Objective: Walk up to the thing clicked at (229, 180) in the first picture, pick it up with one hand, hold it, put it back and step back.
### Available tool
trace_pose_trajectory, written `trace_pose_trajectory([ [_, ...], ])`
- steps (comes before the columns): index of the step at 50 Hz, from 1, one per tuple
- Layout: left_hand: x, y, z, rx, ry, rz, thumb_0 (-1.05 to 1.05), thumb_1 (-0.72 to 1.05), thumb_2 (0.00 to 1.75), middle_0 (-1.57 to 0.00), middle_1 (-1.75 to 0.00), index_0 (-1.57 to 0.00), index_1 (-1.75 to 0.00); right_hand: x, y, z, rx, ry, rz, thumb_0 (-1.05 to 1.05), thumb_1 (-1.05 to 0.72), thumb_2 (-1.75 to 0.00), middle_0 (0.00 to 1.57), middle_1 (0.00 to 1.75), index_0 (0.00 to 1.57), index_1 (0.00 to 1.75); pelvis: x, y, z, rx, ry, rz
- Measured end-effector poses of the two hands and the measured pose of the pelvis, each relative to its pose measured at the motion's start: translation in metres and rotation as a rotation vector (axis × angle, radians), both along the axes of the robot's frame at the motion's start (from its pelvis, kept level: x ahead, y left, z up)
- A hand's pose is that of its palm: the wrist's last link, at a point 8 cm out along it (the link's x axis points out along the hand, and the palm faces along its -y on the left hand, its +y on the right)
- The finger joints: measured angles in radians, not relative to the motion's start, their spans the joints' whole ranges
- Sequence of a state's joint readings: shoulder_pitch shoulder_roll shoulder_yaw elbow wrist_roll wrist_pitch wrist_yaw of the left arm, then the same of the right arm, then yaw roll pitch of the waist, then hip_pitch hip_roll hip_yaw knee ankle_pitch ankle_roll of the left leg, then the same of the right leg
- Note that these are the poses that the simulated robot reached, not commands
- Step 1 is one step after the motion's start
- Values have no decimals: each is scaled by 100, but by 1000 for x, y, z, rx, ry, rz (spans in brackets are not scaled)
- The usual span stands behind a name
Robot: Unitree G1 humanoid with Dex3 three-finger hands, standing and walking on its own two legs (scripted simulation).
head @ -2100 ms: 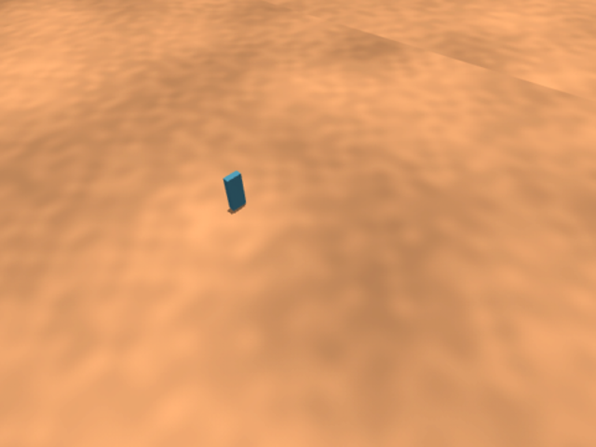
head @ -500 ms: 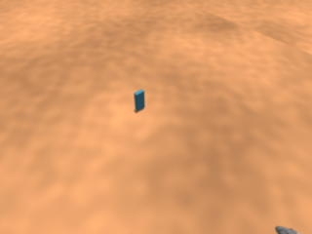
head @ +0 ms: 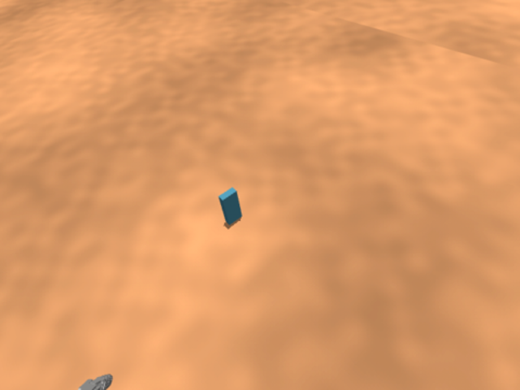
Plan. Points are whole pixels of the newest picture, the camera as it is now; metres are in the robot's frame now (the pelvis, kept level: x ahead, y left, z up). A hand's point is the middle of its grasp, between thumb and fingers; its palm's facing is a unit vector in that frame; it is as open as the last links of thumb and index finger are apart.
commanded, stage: walk up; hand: left
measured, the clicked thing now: (230, 206) +0.99 +0.21 -0.67
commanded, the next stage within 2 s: none
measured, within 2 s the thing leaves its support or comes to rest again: neither
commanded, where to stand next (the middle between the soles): +0.63 -0.01 m, yaw +0 degrees
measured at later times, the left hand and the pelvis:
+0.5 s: hand (133, 321) +0.29 +0.29 -0.14, palm faces -0.08 -0.94 -0.33, open 7.4 cm; pelvis +0.21 +0.02 +0.00, yaw -1 degrees
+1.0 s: hand (154, 258) +0.41 +0.27 -0.12, palm faces +0.00 -0.92 -0.38, open 7.4 cm; pelvis +0.38 -0.01 +0.01, yaw +0 degrees
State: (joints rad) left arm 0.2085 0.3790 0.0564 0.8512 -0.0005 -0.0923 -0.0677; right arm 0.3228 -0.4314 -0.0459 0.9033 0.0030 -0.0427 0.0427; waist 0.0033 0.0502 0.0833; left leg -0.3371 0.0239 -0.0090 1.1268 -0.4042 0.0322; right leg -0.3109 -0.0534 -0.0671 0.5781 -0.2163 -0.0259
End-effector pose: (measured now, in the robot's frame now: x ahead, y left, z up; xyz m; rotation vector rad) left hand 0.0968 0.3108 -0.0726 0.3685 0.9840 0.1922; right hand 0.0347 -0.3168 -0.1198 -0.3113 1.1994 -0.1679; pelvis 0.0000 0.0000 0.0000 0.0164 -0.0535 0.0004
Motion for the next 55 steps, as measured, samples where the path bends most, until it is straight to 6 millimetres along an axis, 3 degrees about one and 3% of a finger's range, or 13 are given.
trace_pose_trajectory([
  [5,12,-2,-2,-12,72,17,0,90,90,-21,-30,-20,-30,64,1,16,5,-54,37,1,-91,-90,20,30,20,30,41,-1,9,-13,13,-3],
  [10,28,13,-17,-34,128,44,0,90,90,-21,-30,-20,-30,122,7,26,-26,-61,73,0,-91,-90,20,30,20,30,85,7,5,-33,19,5],
  [16,72,39,-49,-41,201,60,1,90,90,-21,-30,-20,-30,186,18,30,-93,-130,67,0,-90,-90,20,30,20,30,145,27,-12,-13,18,-4],
  [21,133,36,-46,-46,199,21,1,90,90,-21,-30,-20,-30,204,24,42,-96,-131,18,0,-90,-90,20,30,20,30,184,26,-2,-5,13,-18],
  [26,197,24,-33,-54,153,-28,1,90,90,-21,-30,-20,-30,214,18,40,-85,-73,-5,0,-90,-90,20,30,20,30,219,20,3,1,10,-26],
  [31,261,3,-22,-30,94,-64,1,90,90,-21,-30,-20,-30,230,-1,20,-54,-26,-34,0,-90,-90,21,30,20,30,257,3,-3,12,5,-28],
  [35,298,-11,-20,9,18,-55,0,90,90,-21,-30,-20,-30,259,-20,-6,-37,3,-36,1,-90,-90,20,30,20,30,287,-16,-17,-9,-9,-14],
  [40,305,-21,-6,10,30,-12,0,90,90,-21,-30,-20,-30,314,-23,-3,-10,-16,-9,1,-90,-90,20,30,20,30,315,-22,-5,-9,-13,-14],
  [46,304,-14,-3,7,103,33,0,90,90,-21,-30,-20,-30,368,-21,15,-8,-29,40,0,-91,-90,20,30,20,30,352,-20,7,-18,9,-6],
  [51,310,5,-17,-12,158,74,0,90,90,-21,-30,-20,-30,413,-13,26,-43,-22,73,0,-90,-90,20,30,20,30,386,-9,4,-36,19,6],
  [55,327,25,-40,-30,206,87,1,90,90,-21,-30,-20,-30,454,1,30,-88,-62,86,0,-90,-90,20,30,20,30,418,8,-7,-28,18,14],
])
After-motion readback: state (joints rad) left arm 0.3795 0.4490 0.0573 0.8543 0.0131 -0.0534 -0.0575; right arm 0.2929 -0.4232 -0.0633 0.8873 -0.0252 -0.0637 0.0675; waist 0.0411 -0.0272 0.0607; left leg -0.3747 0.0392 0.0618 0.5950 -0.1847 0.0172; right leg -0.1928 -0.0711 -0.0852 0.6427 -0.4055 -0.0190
